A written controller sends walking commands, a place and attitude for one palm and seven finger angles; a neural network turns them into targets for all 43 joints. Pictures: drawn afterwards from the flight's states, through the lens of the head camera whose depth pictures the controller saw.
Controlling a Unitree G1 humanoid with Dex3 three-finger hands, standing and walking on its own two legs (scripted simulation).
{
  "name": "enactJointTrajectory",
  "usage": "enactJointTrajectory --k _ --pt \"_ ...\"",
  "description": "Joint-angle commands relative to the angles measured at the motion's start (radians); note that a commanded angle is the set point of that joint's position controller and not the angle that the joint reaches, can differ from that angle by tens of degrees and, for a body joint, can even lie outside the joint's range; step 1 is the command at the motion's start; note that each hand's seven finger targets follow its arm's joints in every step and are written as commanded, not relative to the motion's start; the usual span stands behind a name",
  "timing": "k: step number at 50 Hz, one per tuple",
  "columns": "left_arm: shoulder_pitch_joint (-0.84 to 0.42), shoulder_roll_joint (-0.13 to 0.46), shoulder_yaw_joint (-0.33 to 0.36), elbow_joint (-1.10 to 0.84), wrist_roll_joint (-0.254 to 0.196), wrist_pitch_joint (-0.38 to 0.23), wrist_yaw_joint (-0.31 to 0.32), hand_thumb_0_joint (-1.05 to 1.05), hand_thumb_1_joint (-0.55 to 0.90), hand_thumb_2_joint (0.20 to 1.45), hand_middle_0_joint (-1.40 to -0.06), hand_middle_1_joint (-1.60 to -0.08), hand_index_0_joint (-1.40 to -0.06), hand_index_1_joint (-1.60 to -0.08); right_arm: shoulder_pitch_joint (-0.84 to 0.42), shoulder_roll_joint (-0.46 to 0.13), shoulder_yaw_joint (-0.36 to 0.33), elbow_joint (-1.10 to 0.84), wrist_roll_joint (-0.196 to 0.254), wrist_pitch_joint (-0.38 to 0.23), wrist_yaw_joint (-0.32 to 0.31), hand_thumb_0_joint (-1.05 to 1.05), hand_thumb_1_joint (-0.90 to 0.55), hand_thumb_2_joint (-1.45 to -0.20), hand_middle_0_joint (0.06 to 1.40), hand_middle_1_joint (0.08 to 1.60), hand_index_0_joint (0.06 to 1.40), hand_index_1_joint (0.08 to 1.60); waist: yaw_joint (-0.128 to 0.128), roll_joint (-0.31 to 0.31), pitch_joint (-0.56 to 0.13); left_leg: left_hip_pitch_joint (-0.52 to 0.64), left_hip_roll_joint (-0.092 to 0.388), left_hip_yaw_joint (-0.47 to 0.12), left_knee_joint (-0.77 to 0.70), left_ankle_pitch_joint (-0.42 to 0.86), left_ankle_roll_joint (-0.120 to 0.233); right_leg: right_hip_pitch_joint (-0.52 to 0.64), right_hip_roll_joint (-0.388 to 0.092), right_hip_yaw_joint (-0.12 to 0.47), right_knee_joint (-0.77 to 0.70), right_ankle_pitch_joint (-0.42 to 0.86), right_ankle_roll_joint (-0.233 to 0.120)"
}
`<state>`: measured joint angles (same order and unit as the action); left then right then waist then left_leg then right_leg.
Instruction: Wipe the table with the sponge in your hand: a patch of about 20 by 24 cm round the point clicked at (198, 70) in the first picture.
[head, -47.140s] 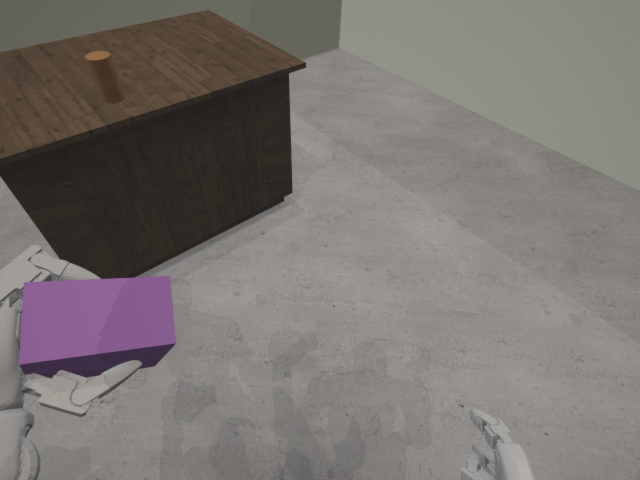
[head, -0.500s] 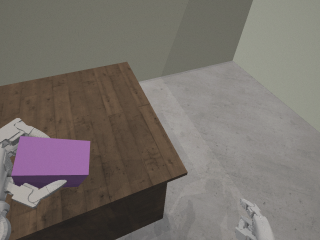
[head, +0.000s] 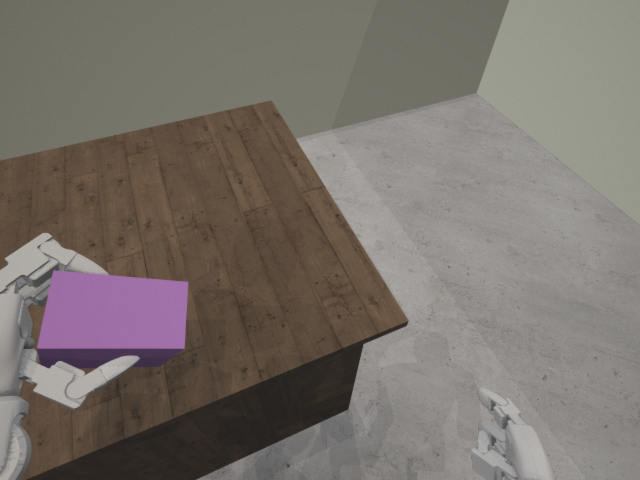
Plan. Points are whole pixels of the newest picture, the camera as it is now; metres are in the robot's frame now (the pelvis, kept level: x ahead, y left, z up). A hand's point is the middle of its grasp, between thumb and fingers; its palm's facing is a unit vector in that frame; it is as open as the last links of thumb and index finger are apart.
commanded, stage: come to a stop and stand still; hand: left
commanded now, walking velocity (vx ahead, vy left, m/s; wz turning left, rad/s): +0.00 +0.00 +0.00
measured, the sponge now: (133, 326) +0.23 +0.21 +0.12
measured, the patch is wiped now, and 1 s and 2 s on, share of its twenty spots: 0.00 0.00 0.00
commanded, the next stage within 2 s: look again from close up in 0.50 s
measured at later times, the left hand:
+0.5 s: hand (3, 325) +0.22 +0.31 +0.15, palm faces +0.39 -0.83 -0.41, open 10.3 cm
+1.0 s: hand (35, 336) +0.21 +0.27 +0.15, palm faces +0.40 -0.83 -0.39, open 10.3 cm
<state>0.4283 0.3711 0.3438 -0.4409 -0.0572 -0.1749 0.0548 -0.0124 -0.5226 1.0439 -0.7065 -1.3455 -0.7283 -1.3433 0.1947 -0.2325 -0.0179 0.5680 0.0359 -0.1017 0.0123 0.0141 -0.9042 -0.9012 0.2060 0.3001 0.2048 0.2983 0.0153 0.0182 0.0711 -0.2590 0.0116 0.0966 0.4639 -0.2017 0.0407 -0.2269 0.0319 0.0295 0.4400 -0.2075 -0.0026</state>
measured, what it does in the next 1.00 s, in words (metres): stands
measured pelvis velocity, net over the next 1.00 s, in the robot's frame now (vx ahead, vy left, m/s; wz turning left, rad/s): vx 0.00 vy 0.02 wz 0.04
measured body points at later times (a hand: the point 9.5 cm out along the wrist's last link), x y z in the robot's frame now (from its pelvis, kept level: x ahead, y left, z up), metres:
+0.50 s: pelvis +0.00 +0.05 +0.00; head +0.02 +0.07 +0.45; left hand +0.19 +0.35 +0.17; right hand +0.19 -0.14 -0.07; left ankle +0.03 +0.09 -0.74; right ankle +0.02 -0.11 -0.74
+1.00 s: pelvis +0.00 +0.02 +0.00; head +0.01 +0.02 +0.45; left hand +0.18 +0.31 +0.17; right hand +0.18 -0.20 -0.07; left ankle +0.03 +0.09 -0.74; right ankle +0.02 -0.12 -0.74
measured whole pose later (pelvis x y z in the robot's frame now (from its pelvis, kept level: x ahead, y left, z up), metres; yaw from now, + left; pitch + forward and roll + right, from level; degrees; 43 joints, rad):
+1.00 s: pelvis +0.00 +0.02 +0.00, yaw +2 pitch -1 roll -1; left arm 0.42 0.35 0.34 -0.38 -0.03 -0.21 0.07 -0.01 -0.53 1.05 -0.71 -1.34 -0.74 -1.34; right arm 0.24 -0.21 0.02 0.58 0.01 -0.12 -0.04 0.01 -0.90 -0.90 0.21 0.30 0.21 0.30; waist 0.03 0.01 0.02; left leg -0.24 -0.02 0.07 0.44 -0.19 0.06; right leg -0.18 0.01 0.00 0.39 -0.19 0.01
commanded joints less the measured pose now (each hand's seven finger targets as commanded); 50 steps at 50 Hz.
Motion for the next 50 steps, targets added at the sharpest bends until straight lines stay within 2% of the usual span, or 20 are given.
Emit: enactJointTrajectory --k 1,2,3,4,6,8,11,14,17,18,19,23,24,28,29,31,38,44,47,50 --pt "-0.064 0.28 0.229 -0.252 -0.001 -0.083 0.033 0.0 0.1 1.3 -1.2 -1.6 -1.2 -1.6 -0.092 -0.088 -0.017 -0.181 -0.015 -0.063 -0.044 0.0 -0.9 -0.9 0.2 0.3 0.2 0.3 0.017 -0.086 -0.153 0.053 0.077 -0.147 -0.1 -0.066 -0.001 0.002 -0.093 0.058 -0.098 -0.038 -0.019" --pt "-0.101 0.28 0.23 -0.261 -0.003 -0.092 0.036 0.0 0.1 1.3 -1.2 -1.6 -1.2 -1.6 -0.09 -0.083 -0.014 -0.182 -0.015 -0.065 -0.053 0.0 -0.9 -0.9 0.2 0.3 0.2 0.3 0.011 -0.052 -0.134 0.044 0.08 -0.161 -0.112 -0.087 0.0 -0.006 -0.088 0.063 -0.09 -0.041 -0.023" --pt "-0.17 0.336 0.261 -0.306 0.007 -0.102 0.046 0.0 0.1 1.3 -1.2 -1.6 -1.2 -1.6 -0.095 -0.093 -0.013 -0.171 -0.016 -0.066 -0.061 0.0 -0.9 -0.9 0.2 0.3 0.2 0.3 0.008 0.034 -0.124 0.031 0.095 -0.179 -0.136 -0.111 0.004 -0.008 -0.078 0.053 -0.059 -0.036 -0.024" --pt "-0.183 0.279 0.217 -0.285 0.003 -0.108 0.044 0.0 0.1 1.3 -1.2 -1.6 -1.2 -1.6 -0.082 -0.082 -0.009 -0.175 -0.017 -0.07 -0.066 0.0 -0.9 -0.9 0.2 0.3 0.2 0.3 0.006 0.1 -0.127 0.003 0.115 -0.198 -0.168 -0.153 0.01 0.023 -0.072 0.029 -0.023 -0.027 -0.021" --pt "-0.24 0.271 0.197 -0.284 0.015 -0.117 0.042 0.0 0.1 1.3 -1.2 -1.6 -1.2 -1.6 -0.062 -0.081 -0.007 -0.173 -0.018 -0.089 -0.063 0.0 -0.9 -0.9 0.2 0.3 0.2 0.3 0.013 0.23 -0.128 -0.034 0.14 -0.219 -0.212 -0.241 0.014 0.063 -0.056 0.006 0.031 -0.021 -0.019" --pt "-0.266 0.26 0.187 -0.283 0.031 -0.127 0.038 0.0 0.1 1.3 -1.2 -1.6 -1.2 -1.6 -0.066 -0.074 -0.003 -0.162 -0.023 -0.109 -0.058 0.0 -0.9 -0.9 0.2 0.3 0.2 0.3 0.02 0.258 -0.138 -0.035 0.152 -0.231 -0.231 -0.279 0.012 0.073 -0.052 -0.02 0.055 -0.022 -0.017" --pt "-0.219 0.178 0.116 -0.254 0.035 -0.134 0.028 0.0 0.1 1.3 -1.2 -1.6 -1.2 -1.6 -0.028 -0.08 -0.006 -0.149 -0.024 -0.13 -0.042 0.0 -0.9 -0.9 0.2 0.3 0.2 0.3 0.013 0.169 -0.154 0.0 0.153 -0.228 -0.207 -0.255 0.008 0.057 -0.064 -0.018 0.025 -0.007 -0.018" --pt "-0.121 0.1 0.06 -0.188 0.036 -0.122 0.024 0.0 0.1 1.3 -1.2 -1.6 -1.2 -1.6 -0.018 -0.088 -0.007 -0.134 -0.027 -0.128 -0.03 0.0 -0.9 -0.9 0.2 0.3 0.2 0.3 0.012 0.058 -0.167 0.069 0.149 -0.229 -0.194 -0.145 -0.029 0.009 -0.056 -0.02 -0.003 0.015 -0.015" --pt "-0.137 0.133 0.088 -0.151 0.042 -0.115 0.028 0.0 0.1 1.3 -1.2 -1.6 -1.2 -1.6 -0.023 -0.095 -0.01 -0.131 -0.03 -0.112 -0.033 0.0 -0.9 -0.9 0.2 0.3 0.2 0.3 0.012 0.037 -0.14 0.06 0.16 -0.243 -0.22 -0.129 -0.062 -0.013 -0.059 -0.015 -0.001 0.004 -0.012" --pt "-0.147 0.16 0.118 -0.142 0.044 -0.112 0.034 0.0 0.1 1.3 -1.2 -1.6 -1.2 -1.6 -0.046 -0.09 -0.006 -0.131 -0.028 -0.107 -0.037 0.0 -0.9 -0.9 0.2 0.3 0.2 0.3 0.013 0.051 -0.134 0.071 0.157 -0.232 -0.225 -0.098 -0.069 -0.019 -0.057 -0.016 -0.004 0.006 -0.01" --pt "-0.155 0.135 0.096 -0.12 0.038 -0.114 0.029 0.0 0.1 1.3 -1.2 -1.6 -1.2 -1.6 -0.041 -0.09 0.0 -0.134 -0.033 -0.098 -0.04 0.0 -0.9 -0.9 0.2 0.3 0.2 0.3 0.012 0.039 -0.13 0.048 0.155 -0.234 -0.227 -0.117 -0.067 -0.009 -0.058 -0.02 -0.009 0.011 -0.009" --pt "-0.194 0.215 0.161 -0.192 0.036 -0.117 0.036 0.0 0.1 1.3 -1.2 -1.6 -1.2 -1.6 -0.058 -0.079 0.0 -0.15 -0.033 -0.087 -0.049 0.0 -0.9 -0.9 0.2 0.3 0.2 0.3 0.009 0.037 -0.176 0.111 0.135 -0.201 -0.183 0.032 -0.079 0.019 -0.072 -0.012 -0.033 0.056 -0.018" --pt "-0.18 0.188 0.141 -0.192 0.031 -0.122 0.032 0.0 0.1 1.3 -1.2 -1.6 -1.2 -1.6 -0.055 -0.078 0.003 -0.154 -0.038 -0.084 -0.05 0.0 -0.9 -0.9 0.2 0.3 0.2 0.3 0.01 0.037 -0.186 0.113 0.134 -0.197 -0.166 0.072 -0.076 0.031 -0.074 -0.02 -0.041 0.072 -0.02" --pt "-0.177 0.211 0.136 -0.312 0.037 -0.131 0.033 0.0 0.1 1.3 -1.2 -1.6 -1.2 -1.6 -0.057 -0.079 -0.003 -0.167 -0.038 -0.097 -0.043 0.0 -0.9 -0.9 0.2 0.3 0.2 0.3 0.008 0.153 -0.22 0.165 0.126 -0.185 -0.152 0.183 -0.096 0.035 -0.066 -0.03 -0.01 0.078 -0.027" --pt "-0.154 0.186 0.12 -0.302 0.032 -0.133 0.033 0.0 0.1 1.3 -1.2 -1.6 -1.2 -1.6 -0.048 -0.078 -0.002 -0.166 -0.041 -0.098 -0.043 0.0 -0.9 -0.9 0.2 0.3 0.2 0.3 0.01 0.159 -0.216 0.159 0.132 -0.184 -0.151 0.177 -0.091 0.034 -0.067 -0.039 -0.012 0.064 -0.025" --pt "-0.116 0.193 0.132 -0.3 0.031 -0.131 0.036 0.0 0.1 1.3 -1.2 -1.6 -1.2 -1.6 -0.034 -0.084 -0.009 -0.165 -0.038 -0.099 -0.039 0.0 -0.9 -0.9 0.2 0.3 0.2 0.3 0.009 0.151 -0.221 0.161 0.131 -0.181 -0.135 0.194 -0.089 0.04 -0.069 -0.034 -0.023 0.072 -0.029" --pt "-0.053 0.185 0.155 -0.167 0.013 -0.114 0.036 0.0 0.1 1.3 -1.2 -1.6 -1.2 -1.6 -0.033 -0.097 -0.018 -0.151 -0.025 -0.076 -0.049 0.0 -0.9 -0.9 0.2 0.3 0.2 0.3 0.001 0.054 -0.193 0.114 0.107 -0.171 -0.124 0.159 -0.083 0.052 -0.082 -0.007 -0.068 0.135 -0.033" --pt "-0.102 0.15 0.093 -0.155 0.011 -0.107 0.029 0.0 0.1 1.3 -1.2 -1.6 -1.2 -1.6 -0.048 -0.094 -0.014 -0.156 -0.021 -0.073 -0.06 0.0 -0.9 -0.9 0.2 0.3 0.2 0.3 -0.002 0.03 -0.162 0.094 0.095 -0.161 -0.137 0.02 -0.043 0.028 -0.091 0.022 -0.104 0.093 -0.029" --pt "-0.13 0.161 0.092 -0.173 0.019 -0.105 0.034 0.0 0.1 1.3 -1.2 -1.6 -1.2 -1.6 -0.051 -0.097 -0.015 -0.158 -0.022 -0.078 -0.062 0.0 -0.9 -0.9 0.2 0.3 0.2 0.3 -0.001 0.026 -0.147 0.068 0.085 -0.166 -0.137 -0.061 -0.023 0.023 -0.095 0.047 -0.124 0.048 -0.033" --pt "-0.153 0.181 0.109 -0.192 0.02 -0.108 0.04 0.0 0.1 1.3 -1.2 -1.6 -1.2 -1.6 -0.052 -0.093 -0.017 -0.156 -0.024 -0.082 -0.065 0.0 -0.9 -0.9 0.2 0.3 0.2 0.3 0.0 0.026 -0.154 0.084 0.09 -0.173 -0.143 -0.068 -0.021 0.012 -0.087 0.047 -0.125 0.03 -0.034"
